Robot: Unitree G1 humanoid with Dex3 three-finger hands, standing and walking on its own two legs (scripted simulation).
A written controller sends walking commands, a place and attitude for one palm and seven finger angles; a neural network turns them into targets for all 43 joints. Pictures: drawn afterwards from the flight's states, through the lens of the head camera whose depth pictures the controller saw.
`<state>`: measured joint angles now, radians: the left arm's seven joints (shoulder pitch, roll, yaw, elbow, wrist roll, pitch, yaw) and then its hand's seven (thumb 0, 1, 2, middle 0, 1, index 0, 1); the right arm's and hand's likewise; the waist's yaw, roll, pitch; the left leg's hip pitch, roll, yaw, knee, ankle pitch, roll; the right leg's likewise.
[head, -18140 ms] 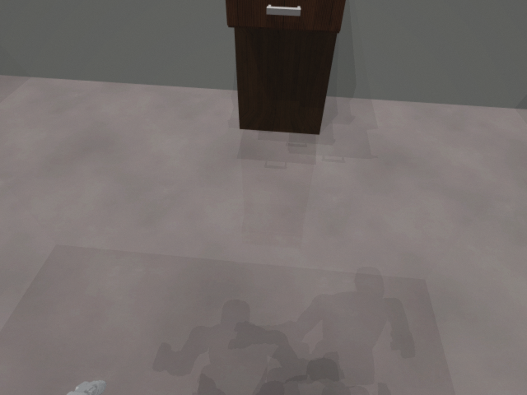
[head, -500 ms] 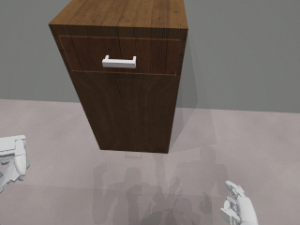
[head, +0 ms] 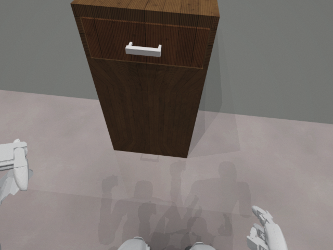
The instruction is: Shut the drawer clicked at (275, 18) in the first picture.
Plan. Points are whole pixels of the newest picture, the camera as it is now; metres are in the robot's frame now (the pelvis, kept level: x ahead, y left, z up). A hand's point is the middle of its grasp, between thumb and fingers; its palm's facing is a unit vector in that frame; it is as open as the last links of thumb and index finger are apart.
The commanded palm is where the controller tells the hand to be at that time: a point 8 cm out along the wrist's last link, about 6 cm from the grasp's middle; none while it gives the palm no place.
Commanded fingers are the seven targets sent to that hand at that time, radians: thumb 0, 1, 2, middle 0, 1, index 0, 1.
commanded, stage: step back with the hand held close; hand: left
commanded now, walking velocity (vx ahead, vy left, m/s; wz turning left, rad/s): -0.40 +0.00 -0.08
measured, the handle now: (144, 48) +0.78 +0.13 +0.07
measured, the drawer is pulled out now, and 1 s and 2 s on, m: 0.00 0.00 0.00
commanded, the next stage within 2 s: stop stepping back and stand still in 0.24 s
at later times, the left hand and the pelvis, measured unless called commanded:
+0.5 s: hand (7, 235) +0.12 +0.22 +0.18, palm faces +0.22 -0.85 -0.49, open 3.2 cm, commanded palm +0.05 +0.27 +0.20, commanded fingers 0.00 0.90 0.90 -1.40 -1.60 -1.40 -1.60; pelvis -0.11 +0.00 +0.02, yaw -5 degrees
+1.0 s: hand out of the picture +0.03 +0.23 +0.19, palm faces +0.34 -0.82 -0.46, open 3.3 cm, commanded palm -0.02 +0.28 +0.20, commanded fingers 0.00 0.90 0.90 -1.40 -1.60 -1.40 -1.60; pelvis -0.17 +0.00 +0.01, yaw -4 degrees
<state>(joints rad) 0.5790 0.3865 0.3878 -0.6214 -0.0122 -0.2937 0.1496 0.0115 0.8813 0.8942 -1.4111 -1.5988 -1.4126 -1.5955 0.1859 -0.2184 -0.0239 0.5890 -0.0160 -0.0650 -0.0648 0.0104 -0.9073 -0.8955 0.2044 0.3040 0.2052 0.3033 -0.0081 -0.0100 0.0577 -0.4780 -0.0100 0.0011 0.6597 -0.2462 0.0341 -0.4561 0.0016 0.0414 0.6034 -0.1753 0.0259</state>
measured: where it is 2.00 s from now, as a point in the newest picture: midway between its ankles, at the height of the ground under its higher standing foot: outside the picture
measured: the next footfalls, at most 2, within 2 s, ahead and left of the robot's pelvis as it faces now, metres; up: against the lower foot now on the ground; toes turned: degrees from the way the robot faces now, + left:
right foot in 0.20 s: -0.05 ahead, -0.14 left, +0.00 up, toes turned -1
left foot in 0.38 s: +0.01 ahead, +0.08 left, +0.00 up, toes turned -2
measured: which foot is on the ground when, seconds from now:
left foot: down 0.00-0.20, up 0.22-0.36, down 0.38-0.62, up 0.64-0.80, down 0.82-1.00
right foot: down 0.00-0.00, up 0.02-0.18, down 0.20-0.84, up 0.86-0.98, down 1.00-1.00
